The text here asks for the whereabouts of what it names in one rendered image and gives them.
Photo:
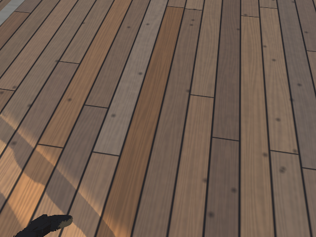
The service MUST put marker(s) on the robot left hand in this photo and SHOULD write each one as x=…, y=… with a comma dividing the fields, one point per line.
x=45, y=224

